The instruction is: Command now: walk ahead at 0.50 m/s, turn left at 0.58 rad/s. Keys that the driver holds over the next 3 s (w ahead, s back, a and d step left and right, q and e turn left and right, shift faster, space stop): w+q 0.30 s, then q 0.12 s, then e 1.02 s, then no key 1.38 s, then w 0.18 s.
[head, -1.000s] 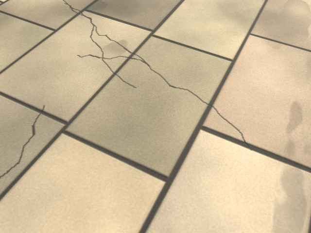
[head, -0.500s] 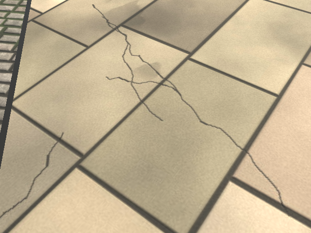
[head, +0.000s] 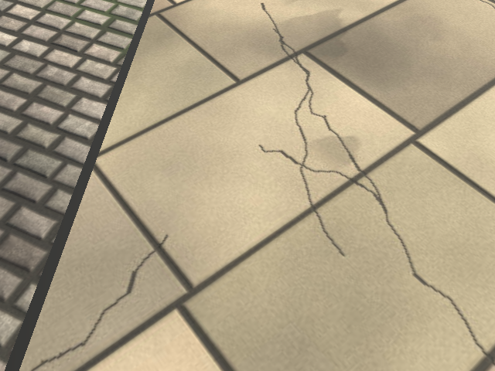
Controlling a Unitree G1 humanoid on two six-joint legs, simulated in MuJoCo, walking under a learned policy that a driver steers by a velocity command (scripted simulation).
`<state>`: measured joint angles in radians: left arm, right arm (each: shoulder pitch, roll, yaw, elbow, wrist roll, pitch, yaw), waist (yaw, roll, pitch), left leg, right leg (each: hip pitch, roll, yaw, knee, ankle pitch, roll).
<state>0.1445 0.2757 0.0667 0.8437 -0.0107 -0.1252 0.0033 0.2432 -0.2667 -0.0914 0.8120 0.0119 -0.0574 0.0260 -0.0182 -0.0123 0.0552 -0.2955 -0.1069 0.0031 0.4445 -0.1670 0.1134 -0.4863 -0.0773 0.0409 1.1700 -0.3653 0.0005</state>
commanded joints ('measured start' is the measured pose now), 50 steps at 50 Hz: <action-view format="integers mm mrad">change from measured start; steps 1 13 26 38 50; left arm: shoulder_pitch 23 -221 -26 47 127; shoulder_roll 98 115 99 130 113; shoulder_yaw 29 21 11 10 36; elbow -64 -176 -87 -84 -125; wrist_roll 20 0 31 -13 1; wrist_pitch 11 -14 28 86 163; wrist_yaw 6 -27 -20 -9 -33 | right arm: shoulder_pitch -25 115 69 -2 -153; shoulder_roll -134 -156 -29 -172 -155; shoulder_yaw -25 -33 16 -22 -28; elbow -86 -67 -176 -204 -153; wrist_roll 1 11 -9 -37 10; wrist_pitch -23 8 56 69 65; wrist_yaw -19 -50 -55 -72 -75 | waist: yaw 43 -34 -23 -32 62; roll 17 135 -98 258 146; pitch -90 -61 -156 -192 -170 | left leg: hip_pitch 110 180 -173 294 48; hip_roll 275 250 156 493 379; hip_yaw -323 -397 -82 -369 -2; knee -227 -56 490 -82 52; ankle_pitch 281 111 -229 391 142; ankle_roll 202 83 -155 170 -2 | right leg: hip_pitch -120 13 270 -106 263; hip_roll -45 75 -161 78 92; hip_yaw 22 28 83 -38 -134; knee -127 -699 -863 -226 -620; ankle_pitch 77 333 891 -274 184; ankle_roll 36 13 -244 30 -19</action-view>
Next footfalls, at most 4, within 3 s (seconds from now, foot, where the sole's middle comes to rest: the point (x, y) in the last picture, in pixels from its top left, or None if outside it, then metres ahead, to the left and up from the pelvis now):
0.32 right None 0.38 -0.13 -0.77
0.70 left None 0.38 0.13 -0.77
1.02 right None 0.40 -0.14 -0.77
1.52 left None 0.43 0.07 -0.77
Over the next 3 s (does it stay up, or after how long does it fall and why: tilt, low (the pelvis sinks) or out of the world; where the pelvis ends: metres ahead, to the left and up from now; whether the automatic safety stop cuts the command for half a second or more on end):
stays up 0.37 -0.05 0.00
